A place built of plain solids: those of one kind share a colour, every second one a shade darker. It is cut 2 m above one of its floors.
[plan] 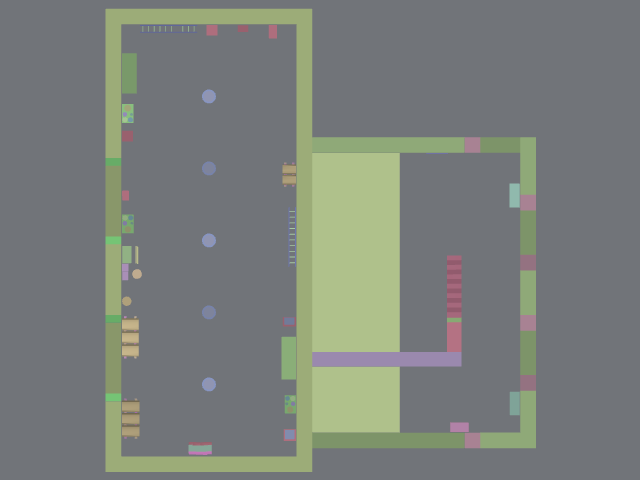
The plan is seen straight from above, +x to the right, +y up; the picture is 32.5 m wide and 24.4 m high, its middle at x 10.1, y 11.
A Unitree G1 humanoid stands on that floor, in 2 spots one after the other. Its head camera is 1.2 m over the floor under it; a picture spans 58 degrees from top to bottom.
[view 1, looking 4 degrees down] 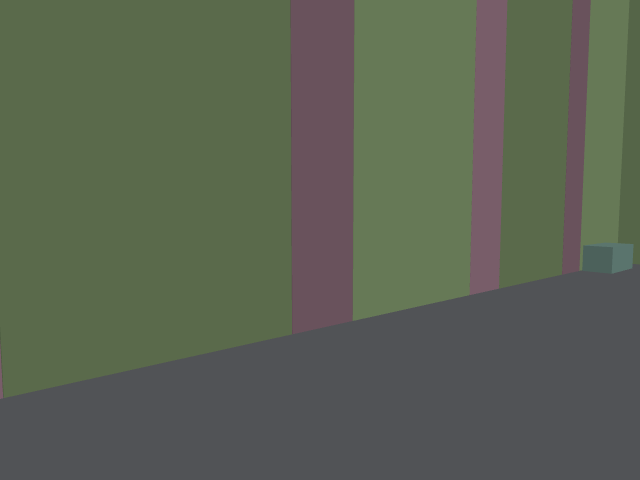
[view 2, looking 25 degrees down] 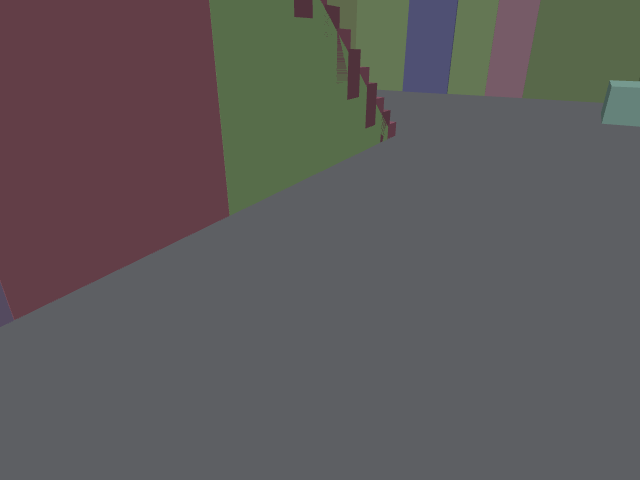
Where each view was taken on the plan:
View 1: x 16.92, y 12.62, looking -39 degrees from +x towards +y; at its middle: wall_vestibule_under_light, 4.33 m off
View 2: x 19.38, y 4.56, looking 120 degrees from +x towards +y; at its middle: ground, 2.84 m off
